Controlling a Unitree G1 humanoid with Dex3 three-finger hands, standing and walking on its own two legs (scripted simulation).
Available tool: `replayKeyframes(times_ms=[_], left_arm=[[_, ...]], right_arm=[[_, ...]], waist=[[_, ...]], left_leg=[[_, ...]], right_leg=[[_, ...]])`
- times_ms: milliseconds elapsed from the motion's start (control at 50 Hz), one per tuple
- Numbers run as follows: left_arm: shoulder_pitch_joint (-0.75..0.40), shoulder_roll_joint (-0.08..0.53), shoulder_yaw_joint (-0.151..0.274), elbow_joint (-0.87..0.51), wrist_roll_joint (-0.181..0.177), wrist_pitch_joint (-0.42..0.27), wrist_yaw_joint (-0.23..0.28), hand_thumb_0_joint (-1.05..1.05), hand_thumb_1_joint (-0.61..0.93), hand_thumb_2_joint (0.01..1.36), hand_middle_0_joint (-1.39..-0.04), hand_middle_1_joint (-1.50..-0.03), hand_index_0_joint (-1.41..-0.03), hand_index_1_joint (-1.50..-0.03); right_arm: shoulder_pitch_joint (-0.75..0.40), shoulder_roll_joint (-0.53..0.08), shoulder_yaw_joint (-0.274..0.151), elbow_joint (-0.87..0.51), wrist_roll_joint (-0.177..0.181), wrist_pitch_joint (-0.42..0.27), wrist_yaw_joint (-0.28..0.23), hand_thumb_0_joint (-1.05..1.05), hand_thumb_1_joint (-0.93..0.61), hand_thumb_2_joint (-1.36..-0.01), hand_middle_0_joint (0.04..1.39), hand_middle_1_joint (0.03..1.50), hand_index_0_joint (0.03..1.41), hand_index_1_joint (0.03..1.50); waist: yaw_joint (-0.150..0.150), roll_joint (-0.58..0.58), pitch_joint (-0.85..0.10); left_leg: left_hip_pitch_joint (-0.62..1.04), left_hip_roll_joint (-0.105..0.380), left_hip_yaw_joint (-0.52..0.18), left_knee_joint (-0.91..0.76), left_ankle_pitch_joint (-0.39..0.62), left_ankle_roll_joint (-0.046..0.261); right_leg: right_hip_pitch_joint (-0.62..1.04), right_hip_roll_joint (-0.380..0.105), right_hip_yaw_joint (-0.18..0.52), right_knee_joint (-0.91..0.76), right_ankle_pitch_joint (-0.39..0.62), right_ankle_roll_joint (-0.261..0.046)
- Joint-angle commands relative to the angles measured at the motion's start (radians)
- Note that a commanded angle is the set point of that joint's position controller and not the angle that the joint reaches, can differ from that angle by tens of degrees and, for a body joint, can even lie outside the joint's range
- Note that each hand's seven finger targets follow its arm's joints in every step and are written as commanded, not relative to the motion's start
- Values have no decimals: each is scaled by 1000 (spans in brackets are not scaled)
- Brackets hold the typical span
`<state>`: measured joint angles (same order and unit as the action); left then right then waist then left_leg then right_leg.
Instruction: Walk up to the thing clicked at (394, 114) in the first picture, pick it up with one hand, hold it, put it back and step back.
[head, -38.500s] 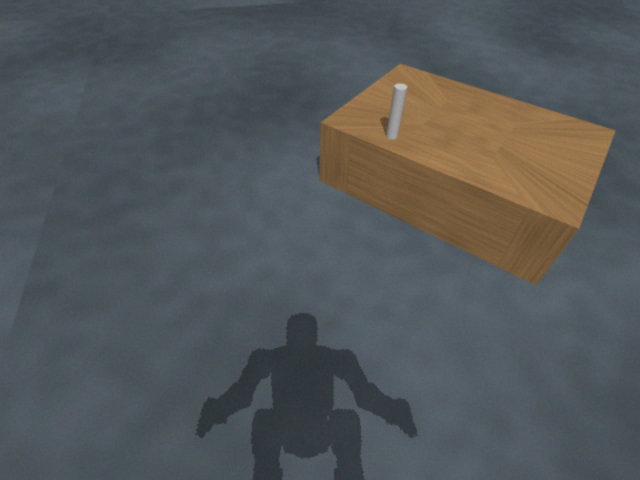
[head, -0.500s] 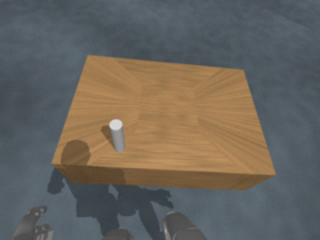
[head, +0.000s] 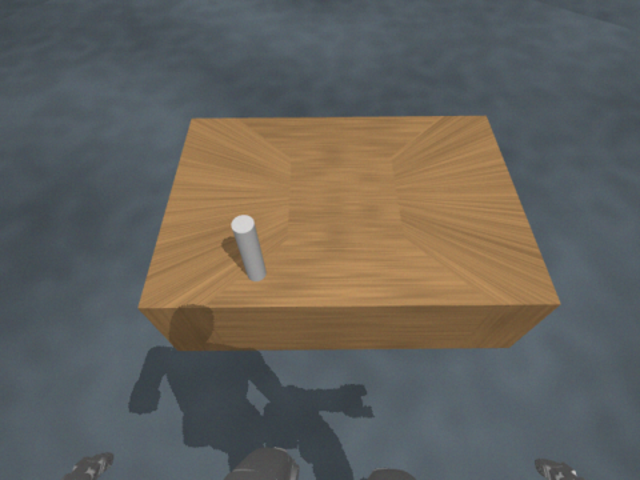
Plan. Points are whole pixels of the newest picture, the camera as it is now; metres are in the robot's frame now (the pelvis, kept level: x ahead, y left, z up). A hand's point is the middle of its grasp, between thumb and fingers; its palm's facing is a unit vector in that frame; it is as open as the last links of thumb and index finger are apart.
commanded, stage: step back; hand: left
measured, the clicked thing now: (250, 251) +0.61 +0.19 -0.33
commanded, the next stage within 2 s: none
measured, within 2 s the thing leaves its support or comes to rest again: neither
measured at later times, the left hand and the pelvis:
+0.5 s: hand out of the picture -0.06 +0.25 -0.16, palm faces -0.03 -0.91 -0.41, open 7.4 cm; pelvis -0.15 -0.02 -0.02, yaw -1 degrees
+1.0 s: hand out of the picture -0.21 +0.24 -0.15, palm faces +0.04 -0.93 -0.38, open 7.4 cm; pelvis -0.31 -0.03 +0.00, yaw +1 degrees
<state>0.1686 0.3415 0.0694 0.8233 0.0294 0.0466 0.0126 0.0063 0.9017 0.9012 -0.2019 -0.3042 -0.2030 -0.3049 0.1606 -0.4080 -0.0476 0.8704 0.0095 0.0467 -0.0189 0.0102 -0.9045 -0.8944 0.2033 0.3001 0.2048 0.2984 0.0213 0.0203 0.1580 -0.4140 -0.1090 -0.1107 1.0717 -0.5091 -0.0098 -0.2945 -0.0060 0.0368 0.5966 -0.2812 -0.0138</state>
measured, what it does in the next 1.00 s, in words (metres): walks backwards: left foot, then right foot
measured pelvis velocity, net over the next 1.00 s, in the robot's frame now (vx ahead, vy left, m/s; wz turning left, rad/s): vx -0.31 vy -0.03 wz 0.02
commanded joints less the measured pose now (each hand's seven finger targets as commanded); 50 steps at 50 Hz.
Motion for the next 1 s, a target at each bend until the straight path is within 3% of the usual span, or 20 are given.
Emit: replayKeyframes(times_ms=[0, 60, 80, 100, 120, 180, 320, 420, 440, 460, 480, 520, 560, 680, 760, 780, 800, 820, 900, 980], left_arm=[[-5, 253, 67, -111, 5, -25, 24, 0, 900, 900, -200, -300, -200, -300], [-26, 260, 55, -129, -15, -5, 10, 0, 900, 900, -200, -300, -200, -300], [3, 227, 48, -138, -18, -1, 6, 0, 900, 900, -200, -300, -200, -300], [-21, 202, 45, -151, -25, -4, 6, 0, 900, 900, -200, -300, -200, -300], [-93, 238, 66, -145, -13, -3, 20, 0, 900, 900, -200, -300, -200, -300], [-9, 231, 67, -97, -26, 0, 20, 0, 900, 900, -200, -300, -200, -300], [3, 215, 68, -98, -10, -11, 1, 0, 900, 900, -200, -300, -200, -300], [151, 204, 68, -13, -2, -29, -5, 0, 900, 900, -200, -300, -200, -300], [143, 256, 81, -18, 12, -34, -4, 0, 900, 900, -200, -300, -200, -300], [114, 366, 106, -44, 11, -34, -6, 0, 900, 900, -200, -300, -200, -300], [35, 436, 116, -77, 17, -33, -3, 0, 900, 900, -200, -300, -200, -300], [-87, 325, 85, -108, 0, -39, 6, 0, 900, 900, -200, -300, -200, -300], [-106, 295, 84, -108, 12, -37, 12, 0, 900, 900, -200, -300, -200, -300], [34, 271, 72, -101, 13, -22, 26, 0, 900, 900, -200, -300, -200, -300], [-56, 268, 54, -131, -10, -1, 16, 0, 900, 900, -200, -300, -200, -300], [-21, 229, 41, -139, -13, 3, 12, 0, 900, 900, -200, -300, -200, -300], [-49, 213, 37, -149, -21, 0, 17, 0, 900, 900, -200, -300, -200, -300], [-114, 253, 63, -140, -5, 3, 29, 0, 900, 900, -200, -300, -200, -300], [32, 252, 68, -55, -22, 8, 18, 0, 900, 900, -200, -300, -200, -300], [12, 225, 59, -60, -8, -5, 5, 0, 900, 900, -200, -300, -200, -300]], right_arm=[[32, -144, -41, -82, -16, -36, -16, 0, -900, -900, 200, 300, 200, 300], [109, -146, -60, -47, -35, -51, -11, 0, -900, -900, 200, 300, 200, 300], [80, -207, -77, -60, -47, -55, -10, 0, -900, -900, 200, 300, 200, 300], [32, -315, -97, -81, -43, -53, -1, 0, -900, -900, 200, 300, 200, 300], [30, -347, -102, -89, -42, -53, 2, 0, -900, -900, 200, 300, 200, 300], [-60, -233, -70, -98, -44, -55, -12, 0, -900, -900, 200, 300, 200, 300], [8, -229, -78, -122, -44, -49, -17, 0, -900, -900, 200, 300, 200, 300], [-51, -248, -73, -143, -25, -20, -8, 0, -900, -900, 200, 300, 200, 300], [-53, -206, -60, -147, -16, -16, -6, 0, -900, -900, 200, 300, 200, 300], [-89, -154, -49, -178, -3, -20, -9, 0, -900, -900, 200, 300, 200, 300], [-89, -181, -62, -161, -10, -14, -25, 0, -900, -900, 200, 300, 200, 300], [-10, -198, -63, -113, -3, -13, -23, 0, -900, -900, 200, 300, 200, 300], [30, -177, -52, -95, -3, -24, -21, 0, -900, -900, 200, 300, 200, 300], [-1, -147, -43, -106, -25, -32, -17, 0, -900, -900, 200, 300, 200, 300], [149, -159, -63, -42, -36, -38, -12, 0, -900, -900, 200, 300, 200, 300], [117, -225, -82, -54, -51, -39, -12, 0, -900, -900, 200, 300, 200, 300], [50, -340, -98, -81, -50, -35, -1, 0, -900, -900, 200, 300, 200, 300], [47, -365, -106, -90, -52, -39, 3, 0, -900, -900, 200, 300, 200, 300], [-95, -225, -62, -103, -49, -44, -15, 0, -900, -900, 200, 300, 200, 300], [-32, -209, -66, -101, -49, -38, -11, 0, -900, -900, 200, 300, 200, 300]], waist=[[17, -210, -211], [-29, -157, -236], [-9, -39, -240], [-18, 175, -219], [-82, 208, -197], [3, 75, -173], [-50, 134, -180], [13, 167, -270], [12, 68, -236], [32, -230, -185], [51, -319, -147], [-31, -126, -91], [-35, -175, -110], [50, -215, -186], [-37, -172, -243], [-18, -29, -239], [-22, 193, -207], [-79, 187, -185], [37, 77, -139], [-22, 141, -160]], left_leg=[[-22, 92, 38, -368, -3, 6], [199, 86, 102, -687, 362, 21], [289, 215, -85, -679, 499, 64], [271, 421, -328, -712, 625, 191], [137, 523, -446, -735, 683, 318], [218, 383, -171, -636, 762, 240], [296, 371, -118, -577, 721, 272], [171, 298, -57, -464, 553, 162], [14, 236, -42, -402, 389, 99], [-149, 35, 28, -211, 83, 29], [-81, 21, -18, 47, -124, 5], [-57, 8, -106, 177, -25, 16], [-44, 1, -43, 165, 15, 5], [-57, 49, 51, -235, -39, -7], [209, 83, 107, -665, 284, 35], [296, 233, -125, -689, 371, 92], [235, 447, -365, -736, 482, 226], [71, 533, -465, -762, 519, 329], [94, 374, -138, -669, 593, 239], [279, 378, -132, -631, 625, 266]], right_leg=[[299, -229, 195, -38, 606, -195], [162, -166, 140, 73, 485, -118], [4, -90, 119, 124, 275, -67], [-137, 86, 20, 261, -108, -18], [-103, 103, 103, 478, -377, -1], [-204, 107, 174, 656, -274, -13], [-155, 62, 72, 374, -246, 44], [158, 37, -48, -177, 48, -9], [206, -32, 92, -178, 56, -35], [141, -247, 406, -245, 85, -162], [-78, -427, 578, -298, 131, -310], [-117, -300, 331, -223, 254, -240], [-67, -227, 200, -155, 342, -198], [227, -239, 203, -81, 508, -203], [97, -207, 168, 31, 359, -121], [-82, -117, 123, 136, 165, -58], [-201, 73, -18, 295, -224, -10], [-134, 78, 101, 517, -403, -1], [-160, 101, 142, 695, -228, -1], [-179, 56, 90, 461, -261, 45]])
